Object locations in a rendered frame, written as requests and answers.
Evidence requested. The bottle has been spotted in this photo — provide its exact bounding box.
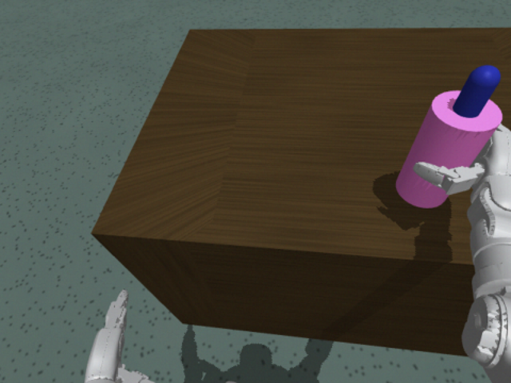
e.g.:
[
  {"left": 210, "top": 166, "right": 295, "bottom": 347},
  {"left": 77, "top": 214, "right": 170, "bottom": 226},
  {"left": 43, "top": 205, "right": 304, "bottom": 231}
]
[{"left": 396, "top": 65, "right": 502, "bottom": 208}]

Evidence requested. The right robot hand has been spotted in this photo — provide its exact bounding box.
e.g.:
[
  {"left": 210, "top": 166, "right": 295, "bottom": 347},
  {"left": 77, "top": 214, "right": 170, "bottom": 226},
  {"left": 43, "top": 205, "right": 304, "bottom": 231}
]
[{"left": 413, "top": 124, "right": 511, "bottom": 195}]

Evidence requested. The left robot hand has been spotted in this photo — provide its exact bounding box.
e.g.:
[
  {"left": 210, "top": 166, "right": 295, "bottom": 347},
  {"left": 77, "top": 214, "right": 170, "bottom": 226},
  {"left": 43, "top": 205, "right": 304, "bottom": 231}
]
[{"left": 85, "top": 290, "right": 155, "bottom": 383}]

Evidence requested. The right robot arm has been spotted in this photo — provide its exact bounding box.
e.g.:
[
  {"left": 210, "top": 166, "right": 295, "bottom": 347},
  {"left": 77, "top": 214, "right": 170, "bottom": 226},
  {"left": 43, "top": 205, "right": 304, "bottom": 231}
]
[{"left": 461, "top": 175, "right": 511, "bottom": 383}]

